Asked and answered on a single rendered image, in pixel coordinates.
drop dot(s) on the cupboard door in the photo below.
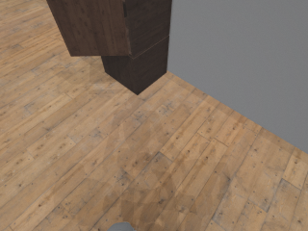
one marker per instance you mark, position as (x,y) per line
(91,28)

